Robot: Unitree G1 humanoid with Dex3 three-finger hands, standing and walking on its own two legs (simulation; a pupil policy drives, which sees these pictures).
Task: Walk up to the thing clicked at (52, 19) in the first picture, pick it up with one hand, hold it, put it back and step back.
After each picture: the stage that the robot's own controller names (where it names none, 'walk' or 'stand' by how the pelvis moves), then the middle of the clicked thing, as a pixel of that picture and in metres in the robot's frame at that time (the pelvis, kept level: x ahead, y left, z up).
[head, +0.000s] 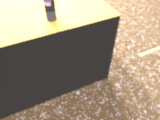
stand; (48, 0) +0.95 +0.21 +0.06
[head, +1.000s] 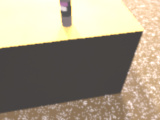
walk; (65, 5) +0.87 +0.15 +0.06
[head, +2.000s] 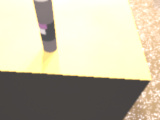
walk; (46, 25) +0.58 +0.20 +0.08
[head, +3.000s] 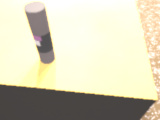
stand; (42, 36) +0.53 +0.17 +0.09
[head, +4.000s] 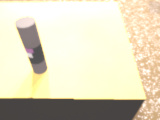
stand; (33, 48) +0.51 +0.21 +0.06
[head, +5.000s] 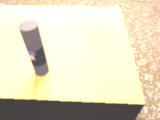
stand; (36, 51) +0.52 +0.20 +0.05
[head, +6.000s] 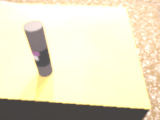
stand; (40, 51) +0.51 +0.19 +0.05
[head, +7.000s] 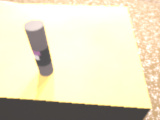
stand; (41, 51) +0.51 +0.18 +0.05
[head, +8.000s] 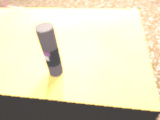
rise first; (51, 52) +0.51 +0.17 +0.06
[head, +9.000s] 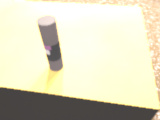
go down; (52, 46) +0.53 +0.17 +0.06
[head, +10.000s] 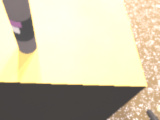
go down; (21, 21) +0.54 +0.16 +0.10
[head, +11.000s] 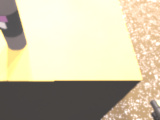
go down; (7, 16) +0.54 +0.17 +0.12
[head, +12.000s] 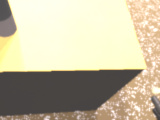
close in; out of the picture +0.55 +0.17 +0.16
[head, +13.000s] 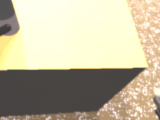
close; out of the picture +0.56 +0.17 +0.16
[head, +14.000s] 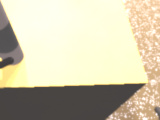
lift; out of the picture +0.47 +0.18 +0.14
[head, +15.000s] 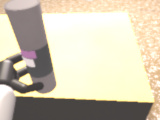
lift; (36, 52) +0.32 +0.13 +0.25
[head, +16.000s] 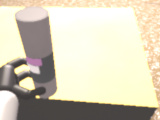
hold; (40, 59) +0.33 +0.12 +0.21
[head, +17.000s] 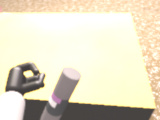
hold; (59, 98) +0.34 +0.11 +0.00
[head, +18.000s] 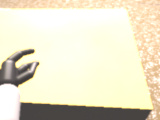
stand; out of the picture +0.04 +0.05 -0.72
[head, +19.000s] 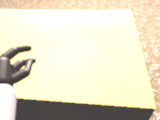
stand; out of the picture +0.06 +0.05 -0.72
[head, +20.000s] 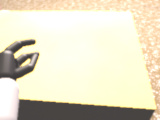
stand; out of the picture +0.06 +0.05 -0.72
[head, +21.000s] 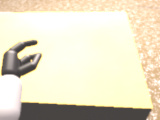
stand; out of the picture +0.05 +0.05 -0.72
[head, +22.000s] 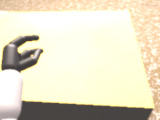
stand; out of the picture +0.06 +0.05 -0.72
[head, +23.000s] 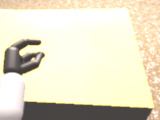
crouch; out of the picture +0.05 +0.05 -0.72
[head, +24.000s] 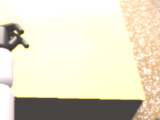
lower; out of the picture +0.07 +0.05 -0.72
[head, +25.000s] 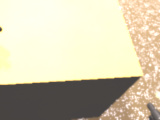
lower; out of the picture +0.08 +0.04 -0.65
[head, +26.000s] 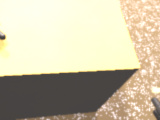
lower; out of the picture +0.10 +0.05 -0.64
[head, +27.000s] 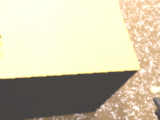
lower; out of the picture +0.09 +0.05 -0.64
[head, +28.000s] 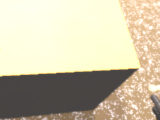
lower; out of the picture +0.09 +0.05 -0.63
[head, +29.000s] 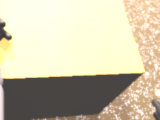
loosen; out of the picture +0.09 +0.04 -0.64
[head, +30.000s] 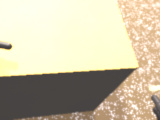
withdraw; out of the picture +0.10 +0.05 -0.64
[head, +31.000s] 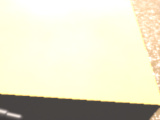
sink last; out of the picture +0.05 +0.03 -0.68
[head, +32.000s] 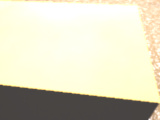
stand; out of the picture +0.09 +0.05 -0.69
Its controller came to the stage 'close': yes
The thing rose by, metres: 0.17
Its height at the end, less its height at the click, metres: -0.79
